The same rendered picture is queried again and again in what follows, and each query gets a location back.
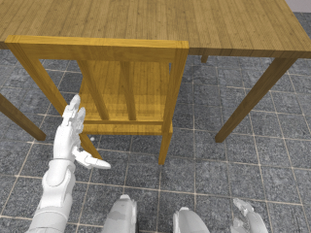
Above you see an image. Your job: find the robot left forearm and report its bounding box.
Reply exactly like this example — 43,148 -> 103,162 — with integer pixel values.
24,158 -> 76,233

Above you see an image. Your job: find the left robot shin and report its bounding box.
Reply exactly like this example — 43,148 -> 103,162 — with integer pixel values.
114,194 -> 136,233

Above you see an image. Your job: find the right robot hand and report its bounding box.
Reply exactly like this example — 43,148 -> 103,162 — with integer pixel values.
230,198 -> 268,233

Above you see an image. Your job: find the table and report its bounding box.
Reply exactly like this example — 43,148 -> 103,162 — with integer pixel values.
0,0 -> 311,143

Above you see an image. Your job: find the left robot hand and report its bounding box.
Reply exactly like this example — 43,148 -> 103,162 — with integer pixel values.
53,94 -> 111,170

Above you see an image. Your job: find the chair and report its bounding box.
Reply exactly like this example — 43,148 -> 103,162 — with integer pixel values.
4,35 -> 190,165

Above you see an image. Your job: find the robot right thigh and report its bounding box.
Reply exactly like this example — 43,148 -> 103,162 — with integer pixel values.
173,210 -> 210,233

